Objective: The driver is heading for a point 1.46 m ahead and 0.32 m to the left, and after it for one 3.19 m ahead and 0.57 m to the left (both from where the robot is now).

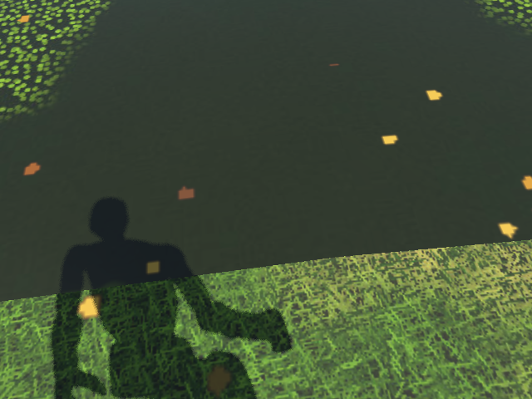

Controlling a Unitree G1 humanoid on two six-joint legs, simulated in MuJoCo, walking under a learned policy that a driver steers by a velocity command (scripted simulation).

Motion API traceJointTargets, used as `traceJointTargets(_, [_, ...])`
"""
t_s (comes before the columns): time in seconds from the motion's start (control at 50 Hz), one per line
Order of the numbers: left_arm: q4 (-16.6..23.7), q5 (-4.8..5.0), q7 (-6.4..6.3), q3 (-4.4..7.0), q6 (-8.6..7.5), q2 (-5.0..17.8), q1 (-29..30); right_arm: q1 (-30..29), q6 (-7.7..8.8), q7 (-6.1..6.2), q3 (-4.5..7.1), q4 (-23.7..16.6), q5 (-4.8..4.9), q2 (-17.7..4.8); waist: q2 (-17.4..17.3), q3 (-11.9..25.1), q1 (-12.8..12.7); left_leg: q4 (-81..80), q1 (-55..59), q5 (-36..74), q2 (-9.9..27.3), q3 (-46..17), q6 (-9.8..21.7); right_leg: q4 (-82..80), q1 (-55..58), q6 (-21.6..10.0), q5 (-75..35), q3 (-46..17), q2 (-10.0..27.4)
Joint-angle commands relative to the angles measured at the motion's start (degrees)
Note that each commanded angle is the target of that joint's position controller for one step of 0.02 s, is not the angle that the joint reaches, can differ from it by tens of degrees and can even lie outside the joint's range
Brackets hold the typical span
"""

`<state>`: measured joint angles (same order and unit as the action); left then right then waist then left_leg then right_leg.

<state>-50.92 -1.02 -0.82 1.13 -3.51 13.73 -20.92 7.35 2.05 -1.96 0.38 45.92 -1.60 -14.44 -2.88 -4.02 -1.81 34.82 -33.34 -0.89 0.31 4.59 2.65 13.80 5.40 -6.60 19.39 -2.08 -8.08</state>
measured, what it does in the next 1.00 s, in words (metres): walks ahead, turning left: left foot, then right foot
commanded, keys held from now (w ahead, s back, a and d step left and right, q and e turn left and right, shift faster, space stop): q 0.16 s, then w+q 0.48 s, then w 0.26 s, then w+e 0.10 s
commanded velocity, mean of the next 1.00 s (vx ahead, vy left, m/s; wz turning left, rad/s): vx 0.35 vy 0.00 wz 0.38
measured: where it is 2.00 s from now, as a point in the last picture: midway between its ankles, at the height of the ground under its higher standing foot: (228, 253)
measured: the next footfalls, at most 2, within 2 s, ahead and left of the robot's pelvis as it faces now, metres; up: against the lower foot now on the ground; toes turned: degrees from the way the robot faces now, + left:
left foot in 0.04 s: +0.20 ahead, +0.06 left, +0.00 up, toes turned +3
right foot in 0.58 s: +0.27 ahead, -0.12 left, +0.00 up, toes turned +23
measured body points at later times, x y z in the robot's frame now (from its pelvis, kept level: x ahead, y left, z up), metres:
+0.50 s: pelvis +0.15 -0.01 +0.01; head +0.16 +0.00 +0.46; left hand +0.23 +0.27 -0.10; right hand +0.26 -0.28 -0.11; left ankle +0.16 +0.06 -0.73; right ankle +0.22 -0.15 -0.70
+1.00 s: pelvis +0.34 +0.04 +0.00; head +0.38 +0.05 +0.45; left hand +0.15 +0.23 -0.13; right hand +0.64 -0.05 -0.09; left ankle +0.40 +0.17 -0.72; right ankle +0.24 -0.13 -0.73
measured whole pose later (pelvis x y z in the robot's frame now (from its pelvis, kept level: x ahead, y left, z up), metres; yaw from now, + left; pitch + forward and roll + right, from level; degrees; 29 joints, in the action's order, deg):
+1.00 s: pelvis +0.34 +0.04 +0.00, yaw +25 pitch +3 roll +0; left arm -53.1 -0.9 0.0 1.3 -4.0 13.2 -29.7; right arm 1.0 1.1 -3.4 1.1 40.0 -2.2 -13.6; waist -1.3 -1.4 -6.1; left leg 33.2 -29.6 -10.4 -0.8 2.9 3.6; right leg 16.2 3.8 -0.4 22.7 2.3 0.5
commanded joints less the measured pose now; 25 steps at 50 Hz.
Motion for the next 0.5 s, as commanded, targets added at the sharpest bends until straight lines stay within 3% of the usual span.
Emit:
traceJointTargets(0.02, [1.8, -0.55, -1.53, 2.34, -0.21, 10.0, 1.6, 12.7, 1.45, 0.82, 2.04, 1.5, 0.06, -7.5, 7.8, 6.6, 6.4, -4.1, 16.4, -1.8, -4.4, -0.7, 3.3, 18.1, -1.6, 2.9, -68.6, 0.2, 15.8])
traceJointTargets(0.04, [2.3, 0.03, -1.54, 2.71, 0.0, 11.1, 3.9, 18.9, 2.21, 1.2, 2.41, 3.3, -0.28, -8.3, 5.6, 8.7, 10.0, -11.5, 23.4, 6.8, -3.2, -1.8, 4.3, 29.8, -4.0, 3.5, -60.7, 2.2, 13.5])
traceJointTargets(0.06, [4.7, 0.49, -1.53, 2.25, -0.41, 9.7, 4.0, 22.9, 2.33, 1.74, 3.42, 3.4, -0.53, -12.3, -1.1, 14.2, 10.5, -7.3, 35.1, 33.2, 8.1, -14.2, 8.2, 49.3, -14.2, 4.5, -33.0, 5.4, 7.6])
traceJointTargets(0.08, [4.8, 2.11, -1.11, 1.56, 0.04, 4.3, -6.0, 18.5, 1.47, 1.77, 4.43, 2.0, 0.57, -15.4, -13.1, 22.7, 2.6, -5.1, 49.5, 60.9, 23.2, -36.3, 21.3, 68.8, -32.0, 7.8, 15.2, 2.8, -2.1])
traceJointTargets(0.1, [3.4, -0.68, -0.94, 1.41, 0.8, 7.7, -5.2, 14.7, 0.87, 1.23, 4.75, 0.4, 3.0, -13.5, -2.6, 24.0, 2.9, -9.7, 44.7, 50.5, 20.9, -36.4, 22.3, 70.3, -33.6, 6.7, 10.3, -3.2, 1.9])
traceJointTargets(0.14, [4.7, -1.3, -0.59, 1.64, 1.56, 8.5, 2.5, 7.2, -0.57, 1.78, 3.27, -1.5, 2.21, -6.8, 4.6, 9.3, 1.7, -15.6, 28.2, 25.4, 15.1, -27.4, 18.3, 65.2, -36.0, 6.7, 5.6, -2.5, 6.3])
traceJointTargets(0.16, [5.9, -1.45, -0.45, 1.63, 2.5, 8.2, 4.8, 7.3, -0.91, 2.08, 3.02, -1.2, 1.96, -5.9, 4.6, 6.2, 1.2, -17.4, 23.2, 20.8, 12.5, -24.9, 16.3, 60.8, -35.6, 7.0, 5.2, -2.5, 7.8])
traceJointTargets(0.2, [5.8, -1.68, 0.01, 1.11, 4.48, 6.6, 2.9, 8.3, -1.43, 1.86, 3.52, -0.4, 1.23, -7.1, 1.9, 6.7, 0.2, -20.7, 17.2, 2.8, 8.3, -22.9, 13.7, 54.5, -30.7, 7.5, 3.5, -1.1, 8.1])
traceJointTargets(0.24, [6.3, -1.73, 0.42, 0.78, 4.85, 5.8, 3.9, 8.0, -1.58, 1.66, 4.32, -0.7, 0.85, -8.8, -0.1, 6.7, 0.5, -23.5, 15.2, -15.9, 5.8, -23.8, 12.9, 48.1, -30.8, 8.1, 2.2, -0.4, 8.7])
traceJointTargets(0.28, [7.3, -1.81, 0.47, 0.82, 4.57, 6.2, 7.2, 8.6, -1.73, 1.62, 4.87, -0.8, 0.64, -9.7, -2.1, 5.1, 1.8, -25.8, 14.7, -25.0, 5.6, -26.3, 12.4, 42.3, -32.7, 9.2, 0.9, 0.0, 9.1])
traceJointTargets(0.4, [9.8, -1.21, 0.09, 0.91, 2.96, 6.5, 14.4, 12.0, -1.78, 1.48, 6.26, -0.9, 0.67, -11.0, -2.6, 5.6, 5.1, -25.0, 21.0, -29.4, 6.0, -31.6, 11.0, 32.2, -36.8, 10.4, -2.9, -0.9, 9.2])
traceJointTargets(0.5, [11.3, -0.35, 0.23, 0.6, 1.22, 6.5, 15.0, 11.4, -1.88, 1.01, 6.89, -2.1, -0.03, -11.3, -3.9, 5.2, 4.8, -22.1, 18.6, -31.7, 5.1, -34.7, 11.2, 23.9, -30.7, 8.5, 2.0, -0.8, 6.4])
